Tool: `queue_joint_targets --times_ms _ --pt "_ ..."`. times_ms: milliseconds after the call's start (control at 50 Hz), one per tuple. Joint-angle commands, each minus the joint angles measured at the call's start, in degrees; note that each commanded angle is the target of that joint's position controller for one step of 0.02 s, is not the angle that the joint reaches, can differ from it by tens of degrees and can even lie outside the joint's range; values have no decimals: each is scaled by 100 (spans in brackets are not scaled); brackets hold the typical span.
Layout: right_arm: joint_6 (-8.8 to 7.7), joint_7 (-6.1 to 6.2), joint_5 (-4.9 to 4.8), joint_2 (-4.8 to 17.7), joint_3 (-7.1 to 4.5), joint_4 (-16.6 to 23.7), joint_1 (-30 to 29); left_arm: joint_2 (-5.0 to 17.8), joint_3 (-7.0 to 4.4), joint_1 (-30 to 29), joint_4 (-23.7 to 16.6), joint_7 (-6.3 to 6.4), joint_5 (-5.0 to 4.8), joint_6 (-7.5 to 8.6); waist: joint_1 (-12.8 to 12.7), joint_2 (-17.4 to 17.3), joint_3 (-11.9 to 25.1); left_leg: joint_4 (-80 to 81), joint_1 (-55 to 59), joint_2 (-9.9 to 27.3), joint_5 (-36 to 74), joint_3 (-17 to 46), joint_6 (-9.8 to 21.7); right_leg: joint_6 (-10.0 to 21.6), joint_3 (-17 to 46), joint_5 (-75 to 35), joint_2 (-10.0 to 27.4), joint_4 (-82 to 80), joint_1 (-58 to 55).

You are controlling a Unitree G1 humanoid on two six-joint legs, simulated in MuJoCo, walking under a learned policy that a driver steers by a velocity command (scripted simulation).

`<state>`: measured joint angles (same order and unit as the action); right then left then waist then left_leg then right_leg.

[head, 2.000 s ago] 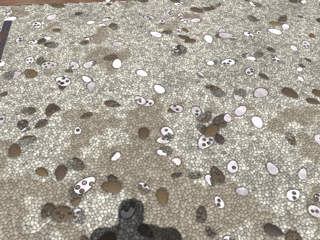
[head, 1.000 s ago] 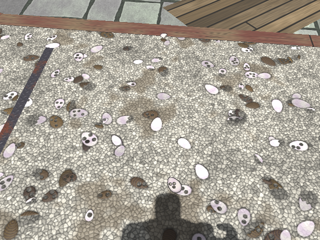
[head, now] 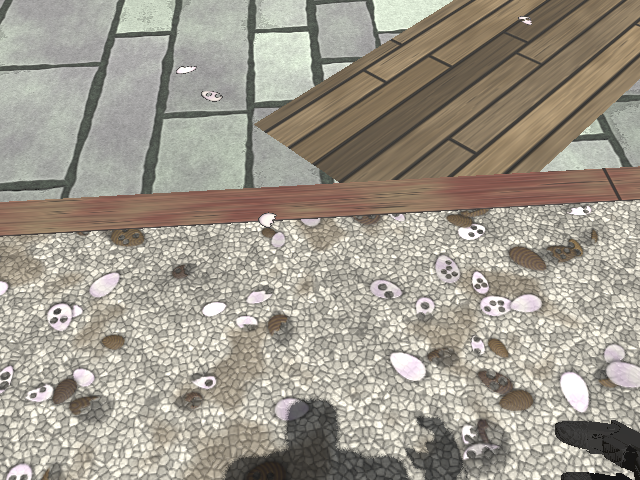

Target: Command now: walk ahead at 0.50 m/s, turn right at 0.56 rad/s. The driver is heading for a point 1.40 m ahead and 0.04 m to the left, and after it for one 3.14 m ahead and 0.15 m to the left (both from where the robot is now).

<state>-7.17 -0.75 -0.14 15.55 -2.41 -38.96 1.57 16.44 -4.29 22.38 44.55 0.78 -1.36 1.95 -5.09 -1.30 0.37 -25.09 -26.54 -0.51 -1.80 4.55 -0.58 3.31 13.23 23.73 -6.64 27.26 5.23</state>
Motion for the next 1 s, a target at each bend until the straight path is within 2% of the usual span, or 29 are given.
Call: queue_joint_targets --times_ms 20,40,60,80,100,120,140,160,200,240,340,400,440,460,480,500,520,540,560,580,600,620,660,700,760,840,920,960,1000 --pt "-126 103 101 1292 -453 105 1690 219 14 -308 -564 -4 135 86 1131 47 1424 -22 3298 1372 -357 1154 689 225 302 -1179 602 2176 1420" --pt "-26 59 120 1624 -540 -117 2046 49 84 489 -736 -11 -51 142 723 -2002 1935 474 4738 2485 -1593 3756 1554 -54 -327 1140 39 3775 3359" --pt "6 38 15 1050 -420 15 1860 666 -21 401 -558 7 -98 133 855 -1225 1428 670 4414 2444 -2624 3873 1417 -136 -200 914 546 4480 3990" --pt "41 61 4 752 -338 60 1661 909 -99 -205 -632 -2 -54 97 1004 -631 748 727 3752 2183 -2427 2937 1174 -185 -334 356 710 4648 4127" --pt "73 58 55 690 -292 80 1401 825 -102 -475 -689 -2 -3 70 899 -220 371 846 3072 1934 -1688 2246 1063 -238 -492 -61 892 4562 3935" --pt "94 57 73 582 -257 33 1231 751 -118 -644 -764 -24 42 67 801 -220 89 986 2611 1729 -1135 1772 1046 -264 -515 -325 1036 4324 3853" --pt "83 54 112 537 -228 -16 1194 626 -110 -615 -795 -63 14 56 680 -399 14 1128 2252 1564 -821 1410 1021 -260 -546 -473 1161 4174 3589" --pt "61 35 100 497 -224 -71 1201 496 -88 -572 -801 -83 -17 41 630 -495 -10 1267 2073 1448 -653 1153 1060 -267 -617 -524 1187 4032 3453" --pt "13 1 55 584 -254 -200 1281 313 -40 -648 -850 -96 0 20 581 -445 -49 1459 1939 1435 -242 810 1214 -304 -676 -657 1191 3679 3460" --pt "4 -3 34 739 -302 -315 1334 234 8 -916 -946 -104 52 37 585 -318 -97 1568 2003 1489 243 549 1321 -349 -699 -992 1220 3076 3601" --pt "118 20 -80 962 -326 -551 1543 105 129 -1776 -1113 -243 66 172 843 -254 -198 1577 2026 1253 592 -217 1138 -321 -1198 -2261 1161 1325 3087" --pt "202 13 -143 1095 -345 -751 1890 186 122 -2213 -1293 -303 14 202 964 -336 -296 1457 2361 1450 577 -184 1076 -216 -1332 -2129 1033 810 2931" --pt "269 28 -179 1170 -363 -849 1940 298 85 -2258 -1365 -330 12 217 863 -430 -310 1235 2651 1605 938 -164 987 -48 -1388 -1768 942 532 2761" --pt "301 44 -190 1225 -370 -875 1885 396 34 -2033 -1324 -328 33 223 672 -473 -187 930 2713 1595 1591 -240 910 59 -1484 -1671 819 356 2342" --pt "327 65 -212 1220 -356 -889 1807 543 -61 -1465 -1156 -306 72 223 316 -427 146 259 2627 1426 2442 -477 779 200 -1645 -1835 641 91 1455" --pt "326 88 -167 1064 -288 -888 1857 834 -212 -613 -895 -253 100 203 -57 -308 700 -811 2137 1152 2554 -733 593 370 -1569 -1995 663 133 117" --pt "288 85 38 665 -115 -718 1912 1343 -341 412 -755 -147 167 159 -377 631 1569 -2836 733 775 413 -912 338 787 16 -2357 2035 292 -1682" --pt "171 35 -40 185 37 -667 2515 1572 -332 380 -756 -173 186 159 37 1879 2228 -4430 -1086 -105 -3203 -316 141 1582 2570 -1204 3100 -556 -2813" --pt "117 7 -203 851 -136 -733 2048 1030 -212 299 -770 -188 147 181 -212 1054 1732 -4973 -1671 180 -3113 236 195 1359 2365 -592 2930 -818 -2378" --pt "100 -6 -281 972 -186 -574 1603 847 -134 -36 -757 -188 119 212 -114 898 943 -4903 -1902 403 -2562 130 254 1134 1451 -824 2737 -929 -1638" --pt "127 24 -221 879 -178 -578 1431 674 -76 -406 -753 -205 131 237 102 560 581 -4628 -1666 642 -2069 42 228 997 846 -1216 2479 -1100 -901" --pt "189 39 -145 833 -204 -597 1414 495 -37 -692 -748 -228 154 271 286 607 283 -4343 -1440 776 -1737 47 185 924 360 -1523 2268 -1316 -335" --pt "355 49 -167 621 -198 -711 1703 373 -38 -919 -674 -236 199 386 552 736 177 -4193 -912 880 -1338 111 109 876 -211 -1878 2127 -1705 262" --pt "456 71 -166 486 -193 -684 1617 431 -78 -929 -543 -207 225 472 621 585 -4 -4015 -1050 860 -1017 192 32 885 -680 -2350 2130 -1912 427" --pt "474 63 -128 424 -201 -559 1247 510 -121 -779 -348 -124 260 485 555 454 -170 -3336 -1480 784 -240 330 -35 817 -1252 -2811 2096 -1992 200" --pt "432 -77 -93 287 -135 -356 577 651 -157 -689 -204 -44 213 445 324 383 -389 -2046 -1315 688 716 -96 39 614 -1943 -2849 1992 -2096 39" --pt "426 -215 -99 212 -75 14 -105 800 -222 -296 40 -2 124 305 60 302 -628 -1340 -1588 625 444 -419 232 555 -2212 -3155 2242 -1871 -759" --pt "427 -288 -105 263 -93 181 -222 882 -252 -272 101 16 71 207 104 378 -603 -1164 -1533 506 -65 -637 381 473 -2333 -3897 2343 -1529 -1125" --pt "449 -326 -113 423 -183 240 38 1049 -293 -386 79 63 41 119 354 602 -266 -1160 -873 136 -653 -1005 603 339 -2489 -5848 2341 -793 -1295"
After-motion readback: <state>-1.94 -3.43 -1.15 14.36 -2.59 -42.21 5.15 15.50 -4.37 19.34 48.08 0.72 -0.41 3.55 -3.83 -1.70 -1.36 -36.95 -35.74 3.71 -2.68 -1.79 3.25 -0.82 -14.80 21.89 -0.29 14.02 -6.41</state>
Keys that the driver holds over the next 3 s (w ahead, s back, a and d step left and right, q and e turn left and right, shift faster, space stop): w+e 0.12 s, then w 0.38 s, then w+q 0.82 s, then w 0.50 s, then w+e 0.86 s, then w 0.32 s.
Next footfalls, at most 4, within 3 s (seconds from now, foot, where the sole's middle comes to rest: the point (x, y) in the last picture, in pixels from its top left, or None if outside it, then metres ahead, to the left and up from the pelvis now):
0.50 right None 0.39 -0.17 -0.77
1.06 left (349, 376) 0.71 0.04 -0.77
1.50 right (405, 262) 1.04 -0.08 -0.77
2.00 left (296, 208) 1.21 0.22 -0.77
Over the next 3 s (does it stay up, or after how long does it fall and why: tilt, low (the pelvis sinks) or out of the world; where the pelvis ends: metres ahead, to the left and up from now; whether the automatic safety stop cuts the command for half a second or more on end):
stays up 1.67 0.11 -0.16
